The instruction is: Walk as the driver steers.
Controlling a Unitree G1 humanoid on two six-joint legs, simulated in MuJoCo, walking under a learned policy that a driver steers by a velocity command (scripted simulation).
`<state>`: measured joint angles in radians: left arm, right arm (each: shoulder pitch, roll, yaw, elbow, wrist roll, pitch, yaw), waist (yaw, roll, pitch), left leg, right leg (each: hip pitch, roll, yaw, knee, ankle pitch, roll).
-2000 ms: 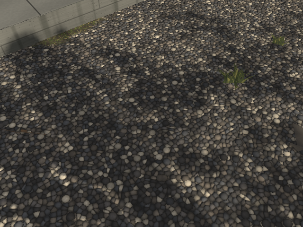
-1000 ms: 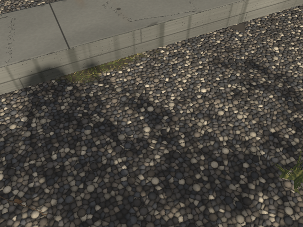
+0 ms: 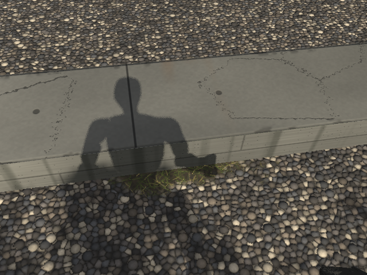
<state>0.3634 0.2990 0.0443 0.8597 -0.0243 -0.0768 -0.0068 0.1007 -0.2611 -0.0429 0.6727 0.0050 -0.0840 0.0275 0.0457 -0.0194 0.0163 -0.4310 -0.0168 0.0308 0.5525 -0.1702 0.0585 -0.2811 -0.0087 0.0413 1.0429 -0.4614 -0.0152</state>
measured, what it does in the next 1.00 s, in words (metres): walks ahead: right foot, then left foot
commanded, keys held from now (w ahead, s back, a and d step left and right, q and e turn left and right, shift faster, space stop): w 1.00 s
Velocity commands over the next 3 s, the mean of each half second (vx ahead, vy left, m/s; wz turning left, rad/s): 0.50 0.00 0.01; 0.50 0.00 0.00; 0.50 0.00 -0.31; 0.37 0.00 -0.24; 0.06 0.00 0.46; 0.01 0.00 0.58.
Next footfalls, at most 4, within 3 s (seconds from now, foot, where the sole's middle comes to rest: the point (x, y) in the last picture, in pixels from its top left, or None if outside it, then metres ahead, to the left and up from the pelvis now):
0.44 right None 0.41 -0.15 -0.77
0.96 left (170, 221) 0.66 0.09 -0.77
1.58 right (253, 119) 1.05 -0.22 -0.59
2.16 left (236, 81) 1.28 -0.16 -0.59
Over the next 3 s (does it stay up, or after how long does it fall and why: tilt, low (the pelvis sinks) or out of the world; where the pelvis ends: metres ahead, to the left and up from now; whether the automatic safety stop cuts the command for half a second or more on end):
stays up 1.17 -0.29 0.19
